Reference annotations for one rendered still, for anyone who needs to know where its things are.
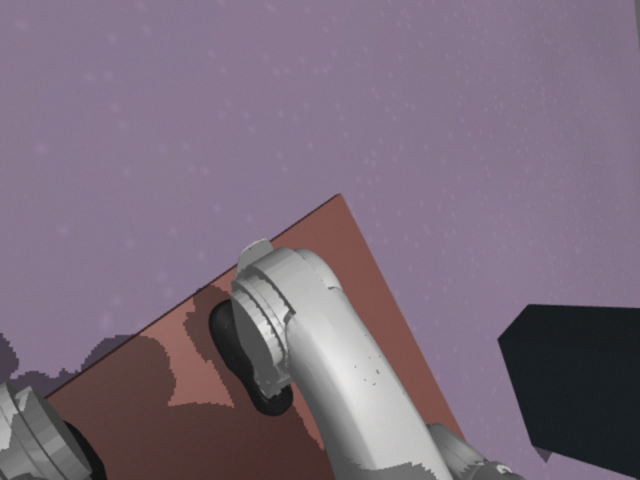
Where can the right robot foot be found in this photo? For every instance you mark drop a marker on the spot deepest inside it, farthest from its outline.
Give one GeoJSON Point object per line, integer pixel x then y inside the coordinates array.
{"type": "Point", "coordinates": [224, 335]}

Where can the left robot foot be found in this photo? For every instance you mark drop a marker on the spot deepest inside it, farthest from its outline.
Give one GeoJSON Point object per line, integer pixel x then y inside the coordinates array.
{"type": "Point", "coordinates": [97, 466]}

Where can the right robot hand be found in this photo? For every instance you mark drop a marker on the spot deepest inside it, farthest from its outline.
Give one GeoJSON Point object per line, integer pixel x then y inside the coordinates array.
{"type": "Point", "coordinates": [462, 460]}

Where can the right robot arm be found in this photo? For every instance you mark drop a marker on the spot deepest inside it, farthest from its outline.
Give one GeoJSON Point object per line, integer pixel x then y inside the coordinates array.
{"type": "Point", "coordinates": [496, 471]}

